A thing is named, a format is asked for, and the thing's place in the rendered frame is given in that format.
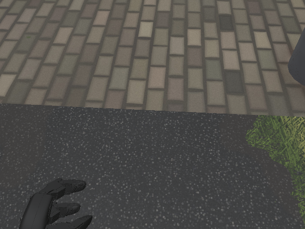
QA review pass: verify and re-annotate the left robot hand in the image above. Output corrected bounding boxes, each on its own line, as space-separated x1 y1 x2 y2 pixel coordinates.
19 177 92 229

